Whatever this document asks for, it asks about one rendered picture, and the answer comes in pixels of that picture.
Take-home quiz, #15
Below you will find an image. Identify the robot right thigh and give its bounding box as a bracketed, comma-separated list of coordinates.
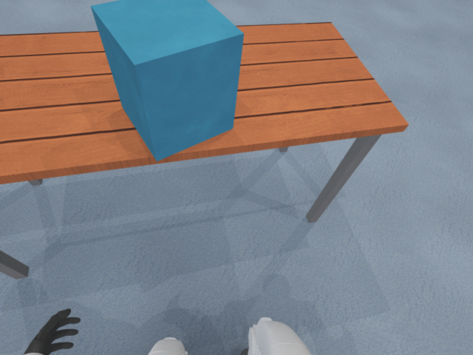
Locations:
[248, 321, 312, 355]

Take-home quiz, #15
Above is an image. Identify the robot thigh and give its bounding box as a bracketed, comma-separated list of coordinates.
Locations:
[248, 321, 312, 355]
[148, 339, 188, 355]

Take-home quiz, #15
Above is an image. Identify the table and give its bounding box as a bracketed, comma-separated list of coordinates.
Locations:
[0, 22, 409, 279]

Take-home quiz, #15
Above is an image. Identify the robot left hand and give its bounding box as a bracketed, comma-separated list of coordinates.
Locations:
[24, 308, 81, 355]

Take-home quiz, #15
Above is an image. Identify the carton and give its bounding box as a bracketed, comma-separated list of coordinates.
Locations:
[91, 0, 244, 161]

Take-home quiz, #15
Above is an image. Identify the robot left thigh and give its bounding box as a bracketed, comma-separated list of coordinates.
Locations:
[148, 339, 188, 355]

